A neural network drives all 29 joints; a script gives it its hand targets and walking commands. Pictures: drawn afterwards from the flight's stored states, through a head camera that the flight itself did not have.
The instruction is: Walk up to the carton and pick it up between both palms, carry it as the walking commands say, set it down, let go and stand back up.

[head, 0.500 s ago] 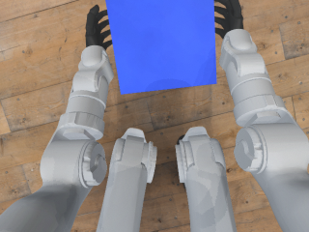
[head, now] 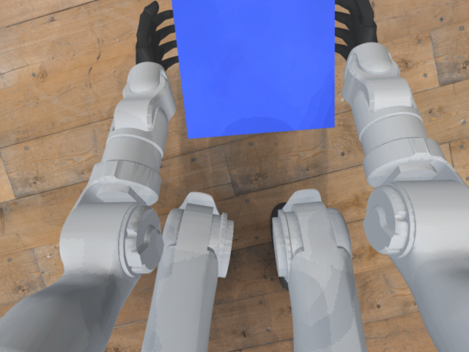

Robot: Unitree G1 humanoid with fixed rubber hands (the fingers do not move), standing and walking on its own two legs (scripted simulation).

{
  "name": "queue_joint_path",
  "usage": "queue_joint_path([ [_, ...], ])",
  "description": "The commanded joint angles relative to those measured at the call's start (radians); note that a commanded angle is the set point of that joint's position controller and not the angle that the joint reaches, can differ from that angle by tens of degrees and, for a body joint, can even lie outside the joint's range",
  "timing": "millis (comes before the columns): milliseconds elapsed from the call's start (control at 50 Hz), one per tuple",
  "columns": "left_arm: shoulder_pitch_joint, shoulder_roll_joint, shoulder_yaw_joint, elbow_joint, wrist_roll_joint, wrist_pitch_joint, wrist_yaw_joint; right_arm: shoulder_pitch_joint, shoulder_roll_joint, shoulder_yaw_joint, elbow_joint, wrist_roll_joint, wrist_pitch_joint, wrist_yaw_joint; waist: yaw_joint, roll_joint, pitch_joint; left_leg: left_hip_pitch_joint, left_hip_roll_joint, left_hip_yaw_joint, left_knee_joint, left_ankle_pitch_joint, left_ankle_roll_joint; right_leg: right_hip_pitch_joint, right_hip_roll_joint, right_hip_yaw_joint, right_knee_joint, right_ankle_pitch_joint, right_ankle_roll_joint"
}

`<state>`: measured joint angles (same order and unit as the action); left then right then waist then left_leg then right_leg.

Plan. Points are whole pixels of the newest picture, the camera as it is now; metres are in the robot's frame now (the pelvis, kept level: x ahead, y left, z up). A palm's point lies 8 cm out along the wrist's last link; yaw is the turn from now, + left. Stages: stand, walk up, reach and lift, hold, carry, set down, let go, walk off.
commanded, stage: set down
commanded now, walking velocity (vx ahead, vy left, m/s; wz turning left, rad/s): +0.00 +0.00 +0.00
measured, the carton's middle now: (252, 65) +0.53 -0.03 -0.24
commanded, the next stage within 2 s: none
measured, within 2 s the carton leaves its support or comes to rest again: rests again in 0.86 s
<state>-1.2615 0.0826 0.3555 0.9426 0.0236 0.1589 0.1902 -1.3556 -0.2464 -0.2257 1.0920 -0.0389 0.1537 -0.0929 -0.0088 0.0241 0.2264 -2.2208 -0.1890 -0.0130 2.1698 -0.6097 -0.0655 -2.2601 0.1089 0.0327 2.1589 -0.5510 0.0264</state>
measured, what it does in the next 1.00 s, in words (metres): stands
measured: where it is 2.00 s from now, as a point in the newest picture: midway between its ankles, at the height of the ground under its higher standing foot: (243, 264)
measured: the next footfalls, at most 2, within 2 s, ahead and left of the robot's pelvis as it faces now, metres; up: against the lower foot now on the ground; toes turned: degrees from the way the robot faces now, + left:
none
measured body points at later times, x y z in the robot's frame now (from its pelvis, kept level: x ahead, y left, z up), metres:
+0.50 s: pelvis +0.00 +0.00 -0.01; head +0.34 -0.02 +0.28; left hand +0.52 +0.12 -0.17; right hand +0.53 -0.18 -0.17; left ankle +0.11 +0.11 -0.34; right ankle +0.11 -0.11 -0.34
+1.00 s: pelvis +0.00 +0.00 -0.01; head +0.35 -0.02 +0.27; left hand +0.52 +0.12 -0.19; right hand +0.53 -0.18 -0.19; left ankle +0.11 +0.11 -0.34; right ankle +0.11 -0.11 -0.34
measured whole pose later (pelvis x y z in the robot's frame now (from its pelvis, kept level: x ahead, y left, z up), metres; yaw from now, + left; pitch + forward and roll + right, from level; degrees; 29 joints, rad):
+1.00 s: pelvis +0.00 +0.00 -0.01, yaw +0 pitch +37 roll +2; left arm -1.28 0.15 0.22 1.07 -0.05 0.02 0.14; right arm -1.34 -0.30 -0.14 1.18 0.06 0.00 -0.07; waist 0.00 0.02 0.27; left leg -2.24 -0.14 0.00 2.20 -0.62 -0.05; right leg -2.28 0.07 0.00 2.19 -0.57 0.00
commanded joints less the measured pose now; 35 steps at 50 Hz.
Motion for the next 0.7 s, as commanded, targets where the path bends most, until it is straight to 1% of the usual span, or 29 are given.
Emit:
queue_joint_path([
  [0, -0.588, -0.808, -0.344, -0.095, -0.052, -0.035, -0.26, -0.45, 0.885, 0.255, -0.082, 0.056, -0.024, 0.255, -0.011, -0.003, -1.004, 0.359, 0.015, 0.066, -0.165, 0.302, 0.032, 0.524, 0.021, -0.038, -0.144, 0.323, -0.044],
  [100, -0.581, -0.786, -0.354, -0.102, -0.063, -0.048, -0.264, -0.449, 0.867, 0.267, -0.088, 0.067, -0.039, 0.246, -0.011, -0.003, -1.0, 0.339, 0.021, 0.063, -0.152, 0.318, 0.03, 0.533, 0.021, -0.031, -0.13, 0.352, -0.044],
  [220, -0.59, -0.741, -0.341, -0.087, -0.063, -0.05, -0.258, -0.476, 0.818, 0.268, -0.083, 0.081, -0.046, 0.233, -0.002, -0.002, -0.974, 0.338, 0.026, 0.063, -0.151, 0.285, 0.033, 0.527, 0.019, -0.027, -0.13, 0.313, -0.044],
  [500, -0.545, -0.651, -0.27, -0.008, -0.027, -0.059, -0.25, -0.447, 0.706, 0.204, -0.015, 0.048, -0.062, 0.225, -0.007, -0.003, -0.901, 0.315, 0.036, 0.05, -0.148, 0.259, 0.034, 0.479, 0.007, -0.025, -0.121, 0.263, -0.044],
  [640, -0.497, -0.556, -0.237, 0.015, -0.016, -0.073, -0.231, -0.409, 0.598, 0.175, 0.01, 0.036, -0.077, 0.206, -0.012, -0.004, -0.892, 0.319, 0.042, 0.046, -0.144, 0.254, 0.03, 0.476, -0.001, -0.023, -0.117, 0.251, -0.04],
  [660, -0.468, -0.484, -0.211, 0.018, -0.007, -0.08, -0.21, -0.389, 0.51, 0.146, 0.021, 0.025, -0.084, 0.189, -0.017, -0.003, -0.891, 0.322, 0.046, 0.046, -0.145, 0.25, 0.025, 0.469, -0.005, -0.025, -0.119, 0.243, -0.035],
  [680, -0.454, -0.471, -0.216, 0.018, -0.011, -0.083, -0.208, -0.376, 0.5, 0.154, 0.011, 0.032, -0.087, 0.185, -0.011, -0.005, -0.898, 0.334, 0.044, 0.044, -0.143, 0.249, 0.025, 0.484, -0.008, -0.021, -0.118, 0.247, -0.037],
])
